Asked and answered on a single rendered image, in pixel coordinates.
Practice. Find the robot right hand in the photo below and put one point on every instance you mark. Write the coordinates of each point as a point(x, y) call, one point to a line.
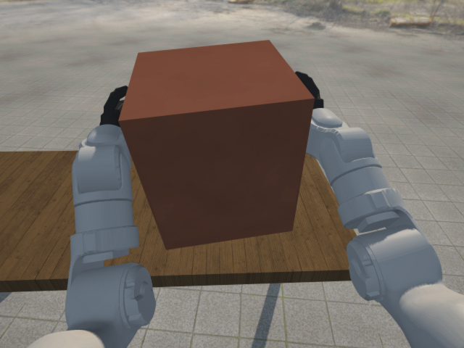
point(313, 89)

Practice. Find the right robot forearm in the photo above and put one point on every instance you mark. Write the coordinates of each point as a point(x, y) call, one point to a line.
point(366, 200)

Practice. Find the left robot forearm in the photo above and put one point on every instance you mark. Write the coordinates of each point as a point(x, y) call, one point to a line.
point(102, 195)

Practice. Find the table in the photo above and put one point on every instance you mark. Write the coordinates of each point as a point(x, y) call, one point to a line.
point(37, 219)

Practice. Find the robot left upper arm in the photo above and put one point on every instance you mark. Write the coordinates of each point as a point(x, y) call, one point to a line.
point(105, 308)

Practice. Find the carton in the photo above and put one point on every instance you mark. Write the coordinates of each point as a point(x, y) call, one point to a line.
point(218, 135)

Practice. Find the robot left hand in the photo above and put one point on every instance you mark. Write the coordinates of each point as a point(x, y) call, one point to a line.
point(113, 106)

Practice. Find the robot right upper arm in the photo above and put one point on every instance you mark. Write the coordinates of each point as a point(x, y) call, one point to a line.
point(397, 268)

